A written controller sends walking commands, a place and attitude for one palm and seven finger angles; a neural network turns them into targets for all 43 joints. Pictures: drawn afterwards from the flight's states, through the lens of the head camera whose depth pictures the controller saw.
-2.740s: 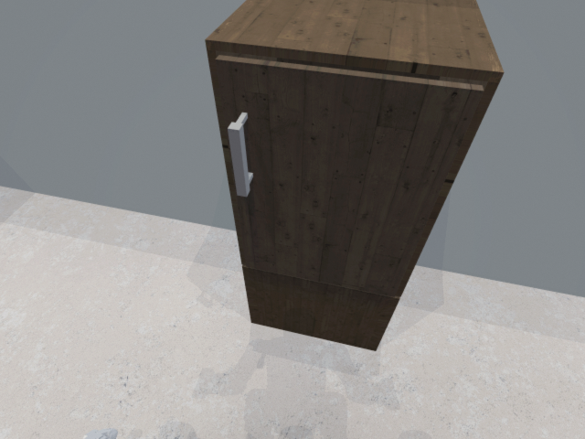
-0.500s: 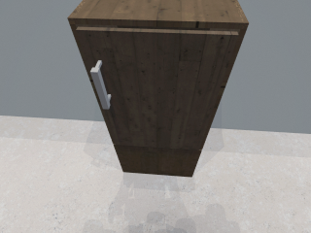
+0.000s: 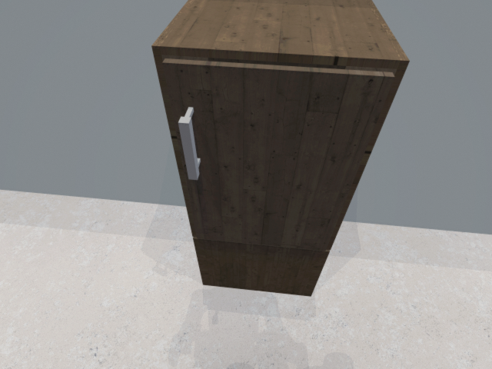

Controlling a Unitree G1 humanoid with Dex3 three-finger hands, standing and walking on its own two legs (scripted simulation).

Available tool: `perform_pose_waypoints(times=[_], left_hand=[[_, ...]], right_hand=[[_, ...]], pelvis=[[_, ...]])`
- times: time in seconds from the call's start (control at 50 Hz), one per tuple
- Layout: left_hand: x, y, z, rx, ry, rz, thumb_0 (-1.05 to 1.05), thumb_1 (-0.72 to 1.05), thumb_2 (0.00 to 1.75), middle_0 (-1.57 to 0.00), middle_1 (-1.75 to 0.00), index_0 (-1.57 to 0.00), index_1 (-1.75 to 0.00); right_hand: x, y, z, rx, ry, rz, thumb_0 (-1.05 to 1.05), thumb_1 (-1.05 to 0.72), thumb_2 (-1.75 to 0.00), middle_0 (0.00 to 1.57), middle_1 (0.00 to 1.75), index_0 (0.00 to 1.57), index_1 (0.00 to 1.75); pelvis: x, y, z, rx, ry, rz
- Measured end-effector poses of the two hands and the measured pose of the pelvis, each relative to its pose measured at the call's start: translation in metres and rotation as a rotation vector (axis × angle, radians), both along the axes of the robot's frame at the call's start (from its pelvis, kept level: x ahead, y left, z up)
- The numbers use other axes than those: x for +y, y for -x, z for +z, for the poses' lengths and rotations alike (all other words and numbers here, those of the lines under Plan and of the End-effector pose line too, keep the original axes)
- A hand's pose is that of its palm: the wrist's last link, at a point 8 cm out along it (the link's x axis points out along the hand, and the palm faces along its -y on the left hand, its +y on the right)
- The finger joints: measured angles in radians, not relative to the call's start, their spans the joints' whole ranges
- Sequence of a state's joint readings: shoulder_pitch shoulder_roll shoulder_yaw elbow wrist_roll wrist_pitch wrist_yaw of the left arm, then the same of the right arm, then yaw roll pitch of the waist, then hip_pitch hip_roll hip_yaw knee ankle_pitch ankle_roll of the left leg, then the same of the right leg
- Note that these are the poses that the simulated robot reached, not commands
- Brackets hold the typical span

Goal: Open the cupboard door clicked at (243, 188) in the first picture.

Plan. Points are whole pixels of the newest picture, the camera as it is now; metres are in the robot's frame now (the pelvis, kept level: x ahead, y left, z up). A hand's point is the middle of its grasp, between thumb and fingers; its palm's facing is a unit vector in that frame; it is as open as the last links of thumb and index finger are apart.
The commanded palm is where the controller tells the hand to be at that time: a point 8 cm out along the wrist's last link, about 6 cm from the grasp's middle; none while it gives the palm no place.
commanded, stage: come to a stop and stand still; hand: left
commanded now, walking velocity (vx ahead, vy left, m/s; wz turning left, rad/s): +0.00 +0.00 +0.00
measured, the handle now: (192, 144) +0.55 +0.15 +0.06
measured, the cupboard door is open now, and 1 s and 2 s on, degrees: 0 0 0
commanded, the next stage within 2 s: look again from close up in 0.26 s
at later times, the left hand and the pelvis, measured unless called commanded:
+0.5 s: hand out of the picture -0.03 +0.15 -0.17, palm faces +0.03 -0.99 -0.16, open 7.4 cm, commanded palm none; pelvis -0.01 +0.00 +0.01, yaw +1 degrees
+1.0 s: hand out of the picture -0.02 +0.13 -0.17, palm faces +0.04 -0.99 -0.17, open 7.4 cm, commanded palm +0.08 +0.19 -0.07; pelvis -0.01 -0.02 +0.01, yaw +1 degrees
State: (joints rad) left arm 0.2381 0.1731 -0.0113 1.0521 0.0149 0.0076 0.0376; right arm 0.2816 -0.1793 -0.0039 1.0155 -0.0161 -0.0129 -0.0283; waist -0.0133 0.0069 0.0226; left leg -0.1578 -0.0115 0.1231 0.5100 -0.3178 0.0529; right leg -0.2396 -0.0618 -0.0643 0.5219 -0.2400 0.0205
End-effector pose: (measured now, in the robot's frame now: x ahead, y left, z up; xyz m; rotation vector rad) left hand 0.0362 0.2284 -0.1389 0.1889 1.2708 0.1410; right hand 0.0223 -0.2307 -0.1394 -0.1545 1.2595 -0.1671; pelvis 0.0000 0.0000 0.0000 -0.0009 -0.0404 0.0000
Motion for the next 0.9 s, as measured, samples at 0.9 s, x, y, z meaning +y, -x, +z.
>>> perform_pose_waypoints(times=[0.9], left_hand=[[-0.039, 0.062, -0.002, 0.125, 0.052, 0.061, 0.01, 0.92, 0.90, -0.20, -0.30, -0.19, -0.29]], right_hand=[[0.012, 0.055, -0.004, 0.162, -0.071, -0.019, 0.00, -0.91, -0.90, 0.20, 0.30, 0.20, 0.30]], pelvis=[[-0.017, 0.007, 0.006, 0.002, -0.008, 0.010]])
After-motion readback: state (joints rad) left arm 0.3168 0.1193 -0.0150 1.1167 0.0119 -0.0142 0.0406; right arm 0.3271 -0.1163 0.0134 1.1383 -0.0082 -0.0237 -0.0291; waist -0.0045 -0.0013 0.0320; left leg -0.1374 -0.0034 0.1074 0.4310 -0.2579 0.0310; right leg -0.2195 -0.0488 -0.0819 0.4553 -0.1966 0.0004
